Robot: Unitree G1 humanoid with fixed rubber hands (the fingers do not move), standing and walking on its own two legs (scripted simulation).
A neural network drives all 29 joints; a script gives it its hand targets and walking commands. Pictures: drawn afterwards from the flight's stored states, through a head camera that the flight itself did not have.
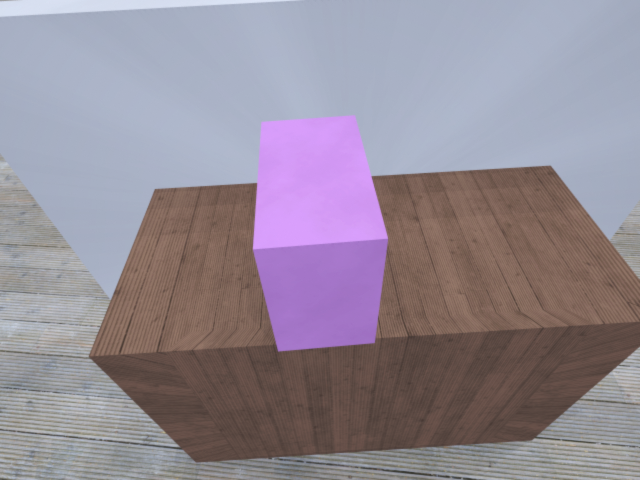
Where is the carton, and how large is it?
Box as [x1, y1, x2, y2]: [253, 115, 387, 350]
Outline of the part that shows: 354,115 261,122 253,251 278,350 374,342 387,236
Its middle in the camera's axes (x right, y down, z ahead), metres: -0.01 -0.01 +0.65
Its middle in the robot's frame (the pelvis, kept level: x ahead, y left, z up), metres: +0.51 +0.04 +0.01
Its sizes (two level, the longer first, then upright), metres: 0.294 0.161 0.253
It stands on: a pedestal, 0.66 m high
